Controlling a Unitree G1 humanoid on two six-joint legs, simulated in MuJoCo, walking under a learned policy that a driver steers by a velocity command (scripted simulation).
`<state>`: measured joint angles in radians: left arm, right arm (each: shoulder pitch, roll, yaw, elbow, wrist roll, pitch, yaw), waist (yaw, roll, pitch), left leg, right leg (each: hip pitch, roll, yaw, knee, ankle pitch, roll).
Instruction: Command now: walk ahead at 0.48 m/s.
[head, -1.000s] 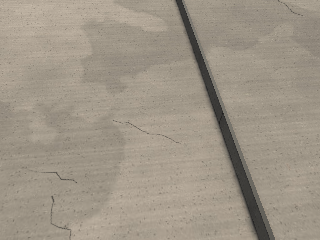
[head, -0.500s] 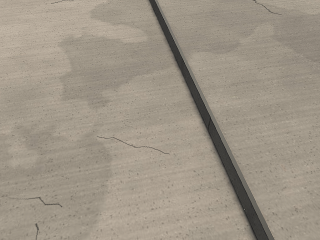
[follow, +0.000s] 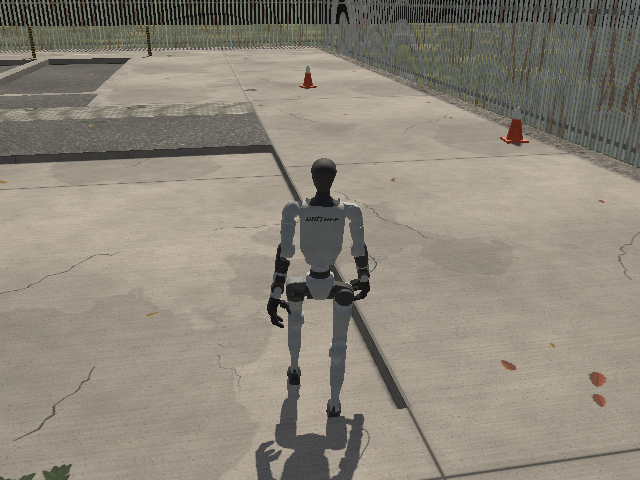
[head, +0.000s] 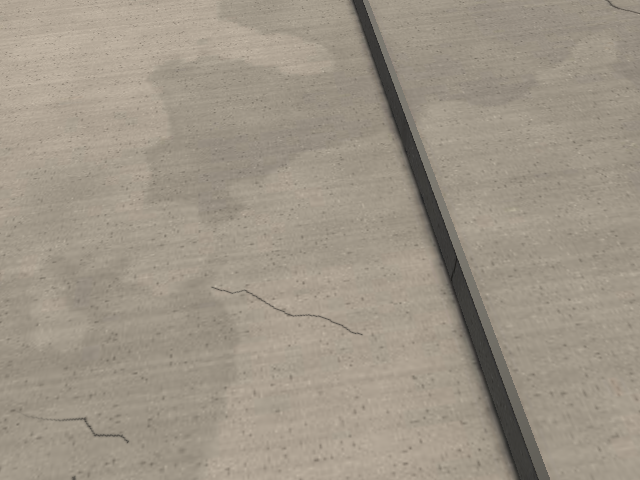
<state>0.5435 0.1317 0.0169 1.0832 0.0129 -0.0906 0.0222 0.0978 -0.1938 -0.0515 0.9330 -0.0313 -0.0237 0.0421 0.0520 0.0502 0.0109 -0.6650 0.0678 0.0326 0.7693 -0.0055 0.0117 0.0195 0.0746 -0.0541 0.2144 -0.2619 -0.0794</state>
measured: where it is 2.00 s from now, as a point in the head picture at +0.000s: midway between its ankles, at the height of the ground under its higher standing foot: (347, 268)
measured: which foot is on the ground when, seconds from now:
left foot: up 0.00-0.14, down 0.16-0.72, up 0.74-1.00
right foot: down 0.00-0.18, up 0.20-0.70, down 0.72-1.00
